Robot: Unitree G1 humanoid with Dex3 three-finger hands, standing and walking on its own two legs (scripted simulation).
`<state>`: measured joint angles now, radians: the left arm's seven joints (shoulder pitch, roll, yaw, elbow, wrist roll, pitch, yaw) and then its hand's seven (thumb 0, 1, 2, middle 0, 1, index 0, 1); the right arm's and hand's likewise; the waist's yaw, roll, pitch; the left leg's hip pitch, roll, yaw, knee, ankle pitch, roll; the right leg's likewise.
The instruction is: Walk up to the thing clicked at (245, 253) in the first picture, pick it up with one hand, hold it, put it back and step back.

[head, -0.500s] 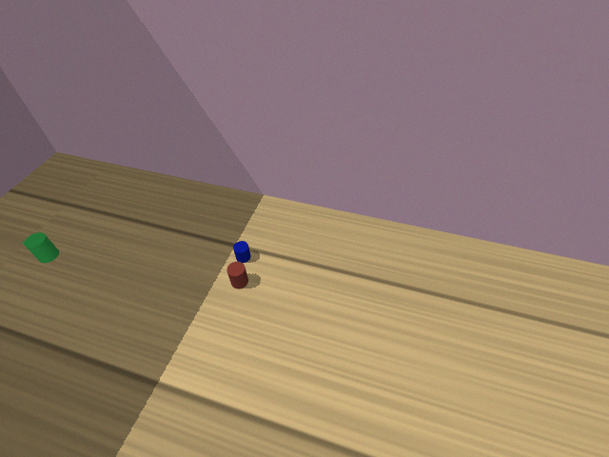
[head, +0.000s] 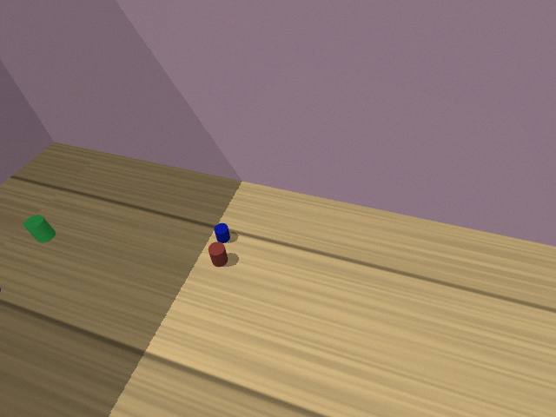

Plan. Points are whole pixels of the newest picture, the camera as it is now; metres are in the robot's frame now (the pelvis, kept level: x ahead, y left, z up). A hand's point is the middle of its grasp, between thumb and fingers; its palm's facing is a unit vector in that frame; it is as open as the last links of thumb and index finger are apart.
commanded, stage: stand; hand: left
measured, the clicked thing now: (222, 233) +1.00 +0.31 -0.75
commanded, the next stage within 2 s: walk up in 0.62 s
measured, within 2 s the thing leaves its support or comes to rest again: neither
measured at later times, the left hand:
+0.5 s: hand out of the picture +0.08 +0.25 -0.16, palm faces -0.03 -0.94 -0.34, open 7.4 cm
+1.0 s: hand out of the picture +0.08 +0.36 -0.18, palm faces +0.07 -0.92 -0.38, open 7.4 cm
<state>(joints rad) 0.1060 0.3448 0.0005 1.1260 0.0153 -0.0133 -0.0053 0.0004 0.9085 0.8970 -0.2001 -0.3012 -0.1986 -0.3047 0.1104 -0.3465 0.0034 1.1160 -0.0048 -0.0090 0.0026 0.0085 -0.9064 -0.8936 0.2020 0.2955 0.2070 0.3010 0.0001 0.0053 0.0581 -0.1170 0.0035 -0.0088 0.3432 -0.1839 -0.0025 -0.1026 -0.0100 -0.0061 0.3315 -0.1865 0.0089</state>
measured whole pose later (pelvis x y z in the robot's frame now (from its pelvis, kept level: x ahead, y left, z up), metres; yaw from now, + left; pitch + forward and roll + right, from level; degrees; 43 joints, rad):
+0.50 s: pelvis +0.00 +0.00 +0.00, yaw +0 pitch -2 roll +0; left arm 0.11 0.34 0.00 1.13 0.02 -0.01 -0.01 0.00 0.91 0.90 -0.20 -0.30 -0.20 -0.30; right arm 0.11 -0.35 0.01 1.12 0.00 -0.01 0.00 0.01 -0.91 -0.89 0.20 0.30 0.21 0.30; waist 0.00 0.01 0.06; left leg -0.11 0.00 -0.01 0.34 -0.18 0.00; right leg -0.10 -0.01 -0.01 0.33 -0.19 0.01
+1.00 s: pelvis +0.08 +0.07 -0.03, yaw +5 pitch -4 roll +0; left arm 0.29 0.45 0.09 0.99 0.04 -0.01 -0.05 0.00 0.91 0.90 -0.20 -0.30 -0.20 -0.30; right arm 0.24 -0.42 -0.11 0.95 -0.04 -0.05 0.06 0.01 -0.91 -0.89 0.20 0.30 0.21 0.30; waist 0.01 -0.04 0.10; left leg -0.33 0.03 0.03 0.66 -0.25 0.00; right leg -0.15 -0.10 0.00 0.83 -0.51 -0.03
